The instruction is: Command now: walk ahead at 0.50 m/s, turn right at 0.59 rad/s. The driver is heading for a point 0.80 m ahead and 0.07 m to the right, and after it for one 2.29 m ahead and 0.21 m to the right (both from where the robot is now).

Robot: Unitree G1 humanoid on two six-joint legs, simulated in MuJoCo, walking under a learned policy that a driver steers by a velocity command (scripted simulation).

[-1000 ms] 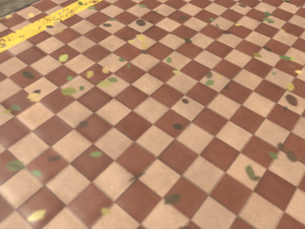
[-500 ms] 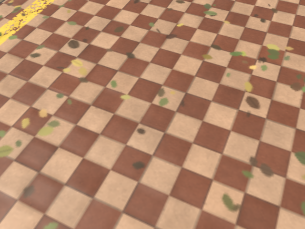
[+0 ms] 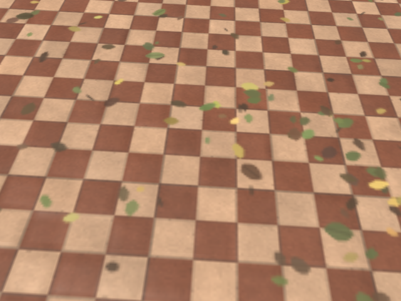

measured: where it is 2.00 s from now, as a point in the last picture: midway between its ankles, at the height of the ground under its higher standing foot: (230, 289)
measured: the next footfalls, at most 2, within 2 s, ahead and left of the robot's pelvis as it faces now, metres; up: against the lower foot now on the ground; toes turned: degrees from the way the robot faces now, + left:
right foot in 0.28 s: +0.31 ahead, -0.16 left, +0.00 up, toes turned -13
left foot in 0.72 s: +0.42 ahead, +0.05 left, +0.00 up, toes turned -20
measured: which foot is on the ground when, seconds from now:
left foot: down 0.00-0.28, up 0.30-0.70, down 0.72-1.00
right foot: up 0.00-0.26, down 0.28-1.00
